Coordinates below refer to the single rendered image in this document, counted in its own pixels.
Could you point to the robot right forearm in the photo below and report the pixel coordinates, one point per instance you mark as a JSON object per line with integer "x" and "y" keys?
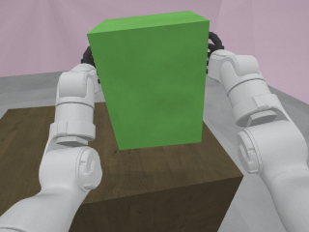
{"x": 252, "y": 102}

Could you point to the left robot hand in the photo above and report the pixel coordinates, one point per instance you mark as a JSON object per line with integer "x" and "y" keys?
{"x": 89, "y": 59}

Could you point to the carton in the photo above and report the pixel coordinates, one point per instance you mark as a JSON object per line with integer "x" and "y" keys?
{"x": 152, "y": 71}

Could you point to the robot right upper arm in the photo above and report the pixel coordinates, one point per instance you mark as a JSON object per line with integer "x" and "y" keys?
{"x": 275, "y": 151}

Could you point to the robot left forearm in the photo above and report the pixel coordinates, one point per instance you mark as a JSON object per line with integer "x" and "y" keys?
{"x": 74, "y": 109}

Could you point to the robot left upper arm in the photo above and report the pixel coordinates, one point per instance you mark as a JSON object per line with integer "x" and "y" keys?
{"x": 66, "y": 176}

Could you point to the pedestal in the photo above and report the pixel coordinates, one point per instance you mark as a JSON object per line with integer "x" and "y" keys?
{"x": 172, "y": 188}

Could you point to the right robot hand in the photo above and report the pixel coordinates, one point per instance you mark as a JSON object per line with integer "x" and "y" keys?
{"x": 213, "y": 47}

